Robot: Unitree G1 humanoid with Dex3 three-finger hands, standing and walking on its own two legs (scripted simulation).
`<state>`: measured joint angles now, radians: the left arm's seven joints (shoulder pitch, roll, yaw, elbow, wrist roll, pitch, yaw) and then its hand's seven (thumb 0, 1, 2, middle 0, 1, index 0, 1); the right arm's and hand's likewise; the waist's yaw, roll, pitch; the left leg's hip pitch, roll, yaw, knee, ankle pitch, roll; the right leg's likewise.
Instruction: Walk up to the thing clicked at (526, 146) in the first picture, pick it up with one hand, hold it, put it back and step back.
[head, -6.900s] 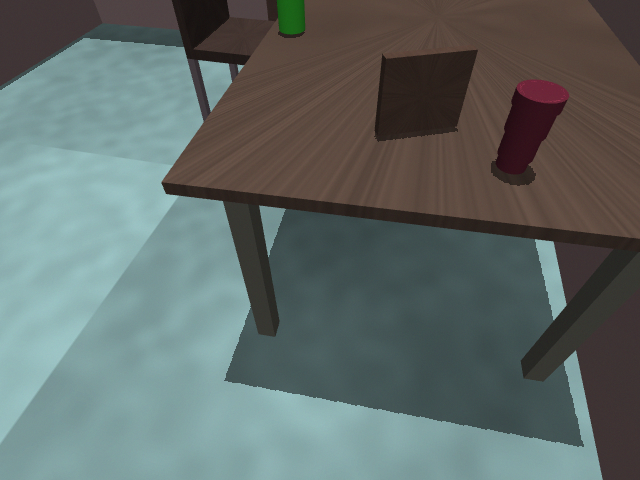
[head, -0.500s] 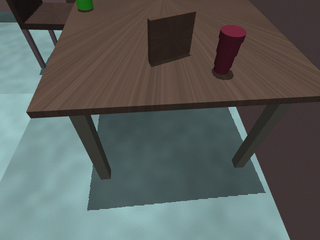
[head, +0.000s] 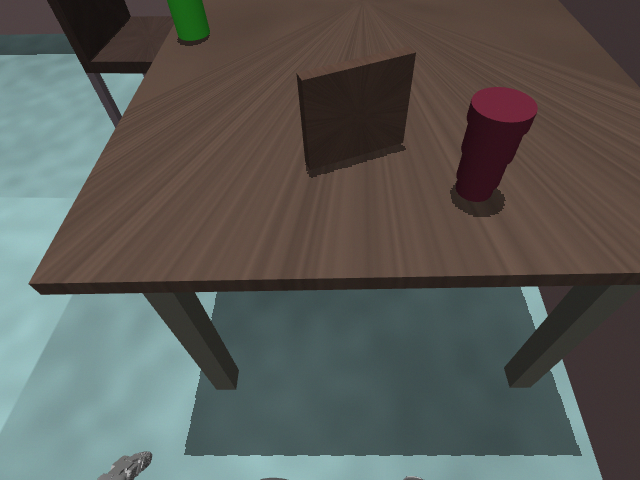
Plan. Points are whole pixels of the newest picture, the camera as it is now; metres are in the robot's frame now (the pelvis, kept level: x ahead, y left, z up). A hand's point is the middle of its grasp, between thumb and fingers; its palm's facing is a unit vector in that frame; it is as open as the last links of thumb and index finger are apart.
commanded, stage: walk up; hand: right
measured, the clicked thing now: (487, 151) +0.57 -0.22 +0.08
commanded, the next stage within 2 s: stand in 1.34 s
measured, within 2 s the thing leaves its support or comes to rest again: neither
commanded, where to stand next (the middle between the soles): +0.08 -0.02 m, yaw +2 degrees
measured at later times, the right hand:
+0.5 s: hand out of the picture +0.17 -0.26 -0.14, palm faces -0.10 +0.92 -0.38, open 7.4 cm
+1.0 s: hand out of the picture +0.14 -0.25 -0.13, palm faces -0.09 +0.93 -0.35, open 7.4 cm
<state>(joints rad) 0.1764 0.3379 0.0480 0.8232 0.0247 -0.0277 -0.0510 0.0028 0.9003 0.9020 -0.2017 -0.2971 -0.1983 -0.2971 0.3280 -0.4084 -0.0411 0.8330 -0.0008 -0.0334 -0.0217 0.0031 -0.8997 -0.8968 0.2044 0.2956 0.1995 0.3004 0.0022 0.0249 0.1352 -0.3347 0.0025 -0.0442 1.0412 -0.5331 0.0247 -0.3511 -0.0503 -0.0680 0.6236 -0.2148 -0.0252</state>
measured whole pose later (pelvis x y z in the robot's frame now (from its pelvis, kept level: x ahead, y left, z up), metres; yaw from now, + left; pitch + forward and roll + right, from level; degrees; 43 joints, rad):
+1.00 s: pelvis +0.04 +0.00 +0.02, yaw +4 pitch -3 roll +0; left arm 0.08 0.36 0.01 1.13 0.00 0.00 -0.03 0.00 0.90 0.90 -0.20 -0.30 -0.20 -0.30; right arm 0.08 -0.35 0.01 1.14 -0.01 -0.01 0.00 0.00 -0.90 -0.90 0.20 0.30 0.20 0.30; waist 0.01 -0.01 0.07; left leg -0.16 0.00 -0.01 0.36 -0.15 0.00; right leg -0.13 -0.03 -0.07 0.34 -0.16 0.01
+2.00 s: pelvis +0.08 +0.00 +0.03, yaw +3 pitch -2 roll +0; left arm 0.08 0.35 0.00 1.14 0.01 -0.02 -0.01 0.00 0.90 0.90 -0.20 -0.30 -0.20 -0.30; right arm 0.08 -0.35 0.01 1.13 -0.01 -0.01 0.00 0.00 -0.90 -0.90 0.20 0.30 0.20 0.30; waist 0.00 0.01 0.05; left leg -0.10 0.01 -0.01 0.32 -0.19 -0.01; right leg -0.07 -0.02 -0.07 0.30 -0.19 0.00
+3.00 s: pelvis +0.07 +0.00 +0.03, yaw +3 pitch -2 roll +0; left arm 0.12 0.35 0.00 1.13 0.01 -0.02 -0.01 0.00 0.90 0.90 -0.20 -0.30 -0.20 -0.30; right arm 0.11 -0.35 0.01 1.14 -0.01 -0.01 0.00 0.00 -0.90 -0.90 0.20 0.30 0.20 0.30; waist 0.00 0.01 0.05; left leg -0.10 0.01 -0.01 0.31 -0.18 -0.01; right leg -0.08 -0.02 -0.06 0.30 -0.19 0.00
